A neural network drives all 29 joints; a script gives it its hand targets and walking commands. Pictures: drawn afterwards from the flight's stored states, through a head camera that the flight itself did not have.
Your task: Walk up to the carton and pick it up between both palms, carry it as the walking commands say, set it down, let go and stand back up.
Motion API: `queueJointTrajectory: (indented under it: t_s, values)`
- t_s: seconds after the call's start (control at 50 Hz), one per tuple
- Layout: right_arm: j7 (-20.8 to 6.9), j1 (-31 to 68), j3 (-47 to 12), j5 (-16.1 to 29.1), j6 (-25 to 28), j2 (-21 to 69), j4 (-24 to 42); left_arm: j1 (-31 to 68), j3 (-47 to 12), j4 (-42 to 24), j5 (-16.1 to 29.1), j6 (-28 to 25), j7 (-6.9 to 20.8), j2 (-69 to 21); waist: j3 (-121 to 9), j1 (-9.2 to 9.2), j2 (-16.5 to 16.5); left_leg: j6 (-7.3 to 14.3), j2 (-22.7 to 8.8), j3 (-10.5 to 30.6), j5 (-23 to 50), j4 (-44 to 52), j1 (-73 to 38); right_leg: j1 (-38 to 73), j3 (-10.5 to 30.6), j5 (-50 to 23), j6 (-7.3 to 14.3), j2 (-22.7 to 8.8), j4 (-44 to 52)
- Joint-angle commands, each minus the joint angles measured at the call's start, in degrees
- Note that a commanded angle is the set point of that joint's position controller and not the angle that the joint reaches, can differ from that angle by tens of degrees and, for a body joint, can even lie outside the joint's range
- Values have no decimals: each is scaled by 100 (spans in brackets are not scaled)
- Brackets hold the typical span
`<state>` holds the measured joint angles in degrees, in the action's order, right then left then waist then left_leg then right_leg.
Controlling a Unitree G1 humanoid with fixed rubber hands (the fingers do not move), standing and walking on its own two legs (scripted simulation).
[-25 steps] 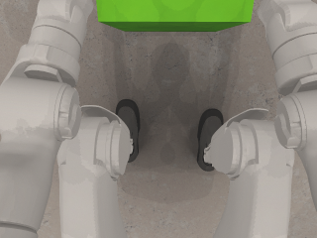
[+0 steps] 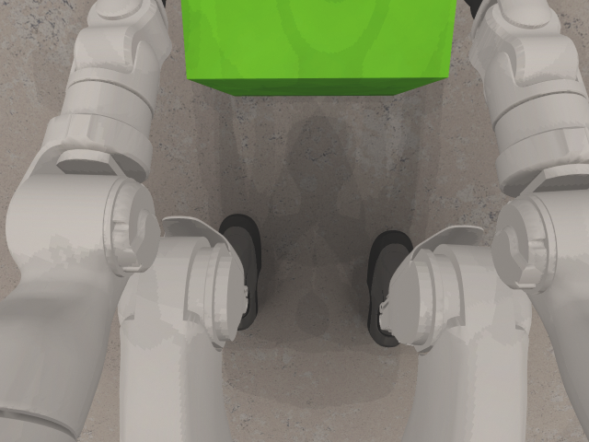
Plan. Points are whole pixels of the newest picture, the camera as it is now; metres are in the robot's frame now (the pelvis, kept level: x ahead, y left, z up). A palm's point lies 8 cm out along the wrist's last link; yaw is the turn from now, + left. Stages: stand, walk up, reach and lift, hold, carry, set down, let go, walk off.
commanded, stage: reach and lift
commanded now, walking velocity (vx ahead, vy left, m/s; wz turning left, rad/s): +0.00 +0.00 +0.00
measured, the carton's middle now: (315, 12) +0.54 +0.02 -0.24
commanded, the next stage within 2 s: none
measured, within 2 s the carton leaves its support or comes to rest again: leaves its support in 0.12 s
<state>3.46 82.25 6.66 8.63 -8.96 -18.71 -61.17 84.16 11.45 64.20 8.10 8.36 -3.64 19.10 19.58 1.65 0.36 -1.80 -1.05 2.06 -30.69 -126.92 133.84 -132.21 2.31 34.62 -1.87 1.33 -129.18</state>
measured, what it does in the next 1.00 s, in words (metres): rises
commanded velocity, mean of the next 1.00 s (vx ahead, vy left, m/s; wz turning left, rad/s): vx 0.00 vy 0.00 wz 0.00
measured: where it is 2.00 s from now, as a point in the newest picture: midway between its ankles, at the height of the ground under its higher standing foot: (311, 297)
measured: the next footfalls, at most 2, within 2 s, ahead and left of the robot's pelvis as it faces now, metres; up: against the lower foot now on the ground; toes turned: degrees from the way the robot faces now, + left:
none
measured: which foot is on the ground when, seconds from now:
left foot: down 0.00-1.00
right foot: down 0.00-1.00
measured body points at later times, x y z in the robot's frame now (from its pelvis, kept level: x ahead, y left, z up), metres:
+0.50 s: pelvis -0.02 +0.02 +0.03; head +0.35 +0.03 +0.27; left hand +0.54 +0.20 -0.12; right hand +0.56 -0.13 -0.13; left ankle +0.12 +0.14 -0.32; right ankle +0.10 -0.13 -0.32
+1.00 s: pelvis -0.02 +0.00 +0.07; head +0.34 +0.01 +0.32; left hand +0.53 +0.19 -0.07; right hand +0.55 -0.14 -0.08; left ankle +0.12 +0.14 -0.32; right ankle +0.10 -0.13 -0.32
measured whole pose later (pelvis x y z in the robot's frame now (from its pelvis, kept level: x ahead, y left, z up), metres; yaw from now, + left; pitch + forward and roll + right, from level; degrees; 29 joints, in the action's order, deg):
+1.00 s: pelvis -0.02 +0.00 +0.07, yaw -2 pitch +28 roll +0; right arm 6.5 80.7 12.8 3.0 -21.0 -16.2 -41.9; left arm 77.8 23.6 35.4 0.9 18.8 -7.1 10.0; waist 30.0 3.2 1.1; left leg -4.4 2.2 4.8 -30.3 -117.0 114.5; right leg -113.6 2.5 32.4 -2.8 3.2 -118.1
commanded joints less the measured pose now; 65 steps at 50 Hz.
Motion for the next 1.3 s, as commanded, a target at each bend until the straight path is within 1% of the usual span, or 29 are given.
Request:
queueJointTrajectory:
  t_s: [0.0,0.02,0.04,0.06,0.14,0.18,0.2,0.22,0.26,0.34,0.38,0.46,0.48,0.54,0.62,0.64,0.66,0.76,0.86,0.88,0.9,0.94,1.02,1.06,1.12,1.2,1.22,1.24,1.28]
  values:
    - [-1346,3316,-1769,508,144,5583,2155,2673,-1647,-1915,547,-81,1431,-5601,-8449,293,276,123,578,-784,2766,670,-4054,3697,-627,-2821,142,551,1036]
    - [-1305,3429,-1978,580,130,5563,2328,2769,-1737,-2009,639,-74,1416,-5568,-9131,242,414,104,573,-803,2941,634,-4273,4181,-641,-3064,108,525,1007]
    - [-1273,3611,-2035,702,113,5586,2566,2923,-1794,-2304,671,-79,1405,-5471,-9453,447,349,102,594,-890,2878,651,-4245,4430,-631,-3091,92,526,1023]
    - [-1236,3764,-2178,753,91,5612,2795,3001,-1777,-2357,725,-44,1376,-5497,-9868,441,532,92,582,-892,2912,674,-4394,4740,-638,-3243,79,543,1055]
    - [-1152,3928,-2215,800,-114,5546,2546,3261,-1805,-2464,752,160,1392,-5252,-10251,726,636,34,585,-1047,2377,862,-4263,5536,-656,-2937,79,584,1143]
    - [-1185,3940,-2139,704,-230,5534,2567,3606,-1873,-2794,860,257,1410,-5472,-10174,463,549,47,609,-1021,2198,908,-4580,5221,-764,-2602,85,662,1243]
    - [-1208,4007,-2090,672,-260,5627,2576,3638,-2002,-2938,815,295,1382,-5476,-10173,468,383,65,613,-971,2201,1050,-4892,5015,-872,-2373,85,644,1267]
    - [-1250,4116,-1956,597,-280,5489,2275,3683,-1908,-2677,706,354,1379,-5516,-9631,524,250,55,590,-945,1868,1084,-4707,4449,-894,-1904,121,628,1303]
    - [-1317,3961,-1777,403,-289,5564,2145,3644,-1999,-2605,633,407,1358,-5744,-9692,239,101,0,623,-907,1869,1145,-4998,4141,-1010,-1741,169,627,1354]
    - [-1466,4492,-1517,217,-292,5283,2325,3352,-1925,-2277,308,692,1404,-6162,-9320,88,-281,2,630,-726,1454,1351,-5230,3458,-1060,-1122,237,538,1478]
    - [-1478,4700,-1542,142,-288,5225,2481,3416,-1850,-2257,265,747,1453,-6279,-9343,-32,-36,35,636,-718,1475,1322,-5073,3570,-1058,-1168,235,527,1551]
    - [-1488,4878,-1640,327,-319,5198,2994,3643,-2201,-2854,442,832,1361,-6475,-10591,-219,-369,-48,673,-686,1912,1357,-6095,3776,-1172,-1526,216,485,1533]
    - [-1514,4621,-1582,250,-356,5168,2651,3613,-2189,-2618,384,890,1359,-6500,-10435,-354,-398,-67,663,-667,1778,1376,-6107,3675,-1162,-1383,258,457,1603]
    - [-1568,4482,-1609,202,-482,5453,2734,3771,-2217,-3009,473,941,1350,-6563,-10789,-402,-221,-36,726,-714,1806,1395,-6043,3969,-1157,-1519,257,494,1611]
    - [-1629,4201,-1602,172,-570,5757,2556,3413,-2178,-2711,331,1034,1403,-6698,-10648,-304,-128,-27,733,-725,1912,1462,-5921,3923,-1162,-1626,224,526,1727]
    - [-1615,4496,-1804,254,-580,5878,3230,3362,-2197,-3048,409,1026,1410,-6675,-11153,-269,86,27,789,-703,2217,1448,-5956,4268,-1103,-1952,168,554,1728]
    - [-1622,4515,-1858,282,-608,5932,3089,3223,-2183,-2799,296,1063,1418,-6643,-11330,14,89,-4,783,-735,2437,1479,-6111,4384,-1138,-2087,140,524,1678]
    - [-1559,4793,-2204,477,-599,5792,3939,2697,-2148,-2916,156,1156,1415,-6779,-11984,189,276,-20,760,-817,2722,1546,-6178,4980,-1043,-2495,53,634,1818]
    - [-1492,4057,-2248,399,-766,6289,3341,3062,-2348,-3318,161,1135,1527,-6483,-11428,316,470,18,800,-952,2289,1760,-5448,5477,-866,-2476,13,697,2059]
    - [-1491,4112,-2225,434,-775,6247,3296,3047,-2327,-3267,141,1134,1554,-6476,-11396,424,358,8,778,-972,2089,1819,-5469,5454,-886,-2289,21,702,2085]
    - [-1475,4221,-2258,398,-793,6246,3379,3019,-2389,-3282,161,1154,1573,-6454,-11444,301,406,2,770,-976,2092,1846,-5435,5601,-872,-2295,7,685,2146]
    - [-1419,4269,-2310,504,-839,6355,3576,3242,-2471,-3495,130,1195,1589,-6373,-12086,487,161,5,784,-1014,2162,1909,-5843,5949,-798,-2322,50,722,2230]
    - [-1427,4220,-2010,291,-906,6227,3240,3208,-2448,-3322,78,1287,1632,-6463,-11361,257,-13,30,793,-1000,1633,2100,-5519,5506,-821,-1779,119,745,2397]
    - [-1448,4112,-2070,279,-955,6417,3330,3406,-2547,-3649,113,1264,1615,-6391,-11786,255,-17,28,796,-977,1792,2176,-5868,5644,-806,-1902,112,729,2500]
    - [-1484,4402,-1927,166,-1019,6319,2964,3434,-2288,-3208,3,1323,1642,-6421,-11341,239,75,56,762,-983,1105,2347,-5676,5491,-860,-1206,120,682,2690]
    - [-1540,4432,-1923,179,-1076,6422,3188,3674,-2327,-3337,54,1412,1639,-6749,-12032,149,60,31,804,-948,1226,2435,-5931,5771,-880,-1313,150,687,2819]
    - [-1577,4482,-1764,47,-1101,6201,2966,3545,-2220,-2908,-26,1471,1665,-6701,-11581,78,110,75,798,-848,975,2510,-5698,5360,-915,-1073,142,682,2771]
    - [-1598,4592,-1906,195,-1083,6394,3390,3334,-2370,-3161,28,1477,1662,-6980,-12134,171,43,54,828,-893,1174,2540,-6200,5569,-930,-1207,123,707,2817]
    - [-1676,4525,-1893,116,-1127,6370,3341,3195,-2348,-3036,-17,1587,1643,-7108,-12207,-15,18,31,836,-797,1391,2626,-6473,5338,-1009,-1301,128,697,2887]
